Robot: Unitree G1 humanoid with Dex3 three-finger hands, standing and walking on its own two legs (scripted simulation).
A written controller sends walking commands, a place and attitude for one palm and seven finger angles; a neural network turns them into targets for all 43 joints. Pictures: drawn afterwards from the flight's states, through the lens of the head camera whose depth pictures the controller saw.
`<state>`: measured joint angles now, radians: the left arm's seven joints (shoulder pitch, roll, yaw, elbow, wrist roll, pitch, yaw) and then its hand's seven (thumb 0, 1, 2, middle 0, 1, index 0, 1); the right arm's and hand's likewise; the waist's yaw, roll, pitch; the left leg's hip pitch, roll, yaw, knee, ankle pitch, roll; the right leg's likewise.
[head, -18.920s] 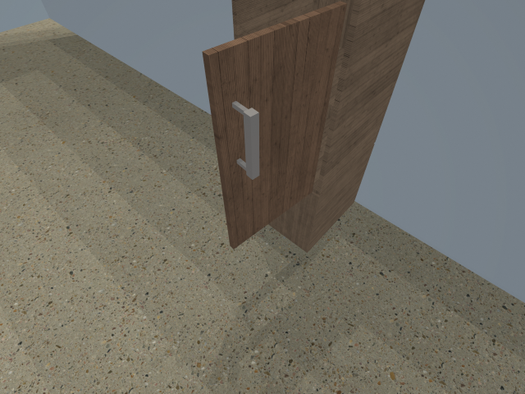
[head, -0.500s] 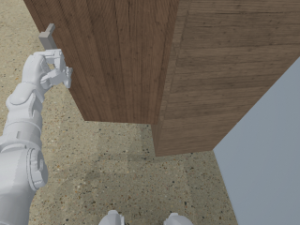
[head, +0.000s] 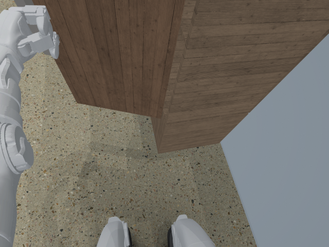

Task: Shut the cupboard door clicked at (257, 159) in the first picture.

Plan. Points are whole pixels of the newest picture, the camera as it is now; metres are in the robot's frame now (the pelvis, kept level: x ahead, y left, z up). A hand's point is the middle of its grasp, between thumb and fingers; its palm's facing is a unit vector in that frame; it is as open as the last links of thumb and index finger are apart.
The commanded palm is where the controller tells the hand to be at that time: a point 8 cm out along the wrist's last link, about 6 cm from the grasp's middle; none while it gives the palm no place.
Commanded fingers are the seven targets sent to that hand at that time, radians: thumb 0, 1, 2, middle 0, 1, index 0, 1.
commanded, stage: push the door shut along its arc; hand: left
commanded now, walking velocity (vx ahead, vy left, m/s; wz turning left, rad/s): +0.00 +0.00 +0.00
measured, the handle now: (39, 17) +0.62 +0.21 +0.13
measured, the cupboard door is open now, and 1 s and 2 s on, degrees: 69 57 57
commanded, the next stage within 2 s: pull the fist back off the door in 0.64 s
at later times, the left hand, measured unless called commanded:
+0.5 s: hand (80, 22) +0.59 +0.12 +0.14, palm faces -0.35 -0.94 -0.01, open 3.1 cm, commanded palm +0.62 +0.15 +0.13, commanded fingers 0.00 0.90 0.90 -1.30 -1.50 -1.30 -1.50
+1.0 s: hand (89, 17) +0.63 +0.11 +0.12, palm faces +0.01 -1.00 -0.02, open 3.0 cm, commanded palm +0.60 +0.14 +0.13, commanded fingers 0.00 0.90 0.90 -1.30 -1.50 -1.30 -1.50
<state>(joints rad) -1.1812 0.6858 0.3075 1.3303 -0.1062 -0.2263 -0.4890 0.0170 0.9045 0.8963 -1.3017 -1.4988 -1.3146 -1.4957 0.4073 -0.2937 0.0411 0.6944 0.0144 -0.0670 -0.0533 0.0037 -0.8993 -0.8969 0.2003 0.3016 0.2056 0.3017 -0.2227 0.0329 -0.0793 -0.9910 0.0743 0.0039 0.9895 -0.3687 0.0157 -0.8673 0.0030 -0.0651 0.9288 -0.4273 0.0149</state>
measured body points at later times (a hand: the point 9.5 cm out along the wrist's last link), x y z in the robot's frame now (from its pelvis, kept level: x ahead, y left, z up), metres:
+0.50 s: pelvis +0.01 +0.01 -0.02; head +0.18 +0.03 +0.40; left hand +0.61 +0.18 +0.14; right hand -0.05 -0.26 -0.11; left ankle +0.05 +0.11 -0.67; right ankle +0.00 -0.14 -0.67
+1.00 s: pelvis +0.02 +0.00 -0.01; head +0.19 +0.01 +0.41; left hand +0.62 +0.16 +0.13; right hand -0.07 -0.24 -0.10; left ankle +0.05 +0.11 -0.67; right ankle +0.00 -0.14 -0.67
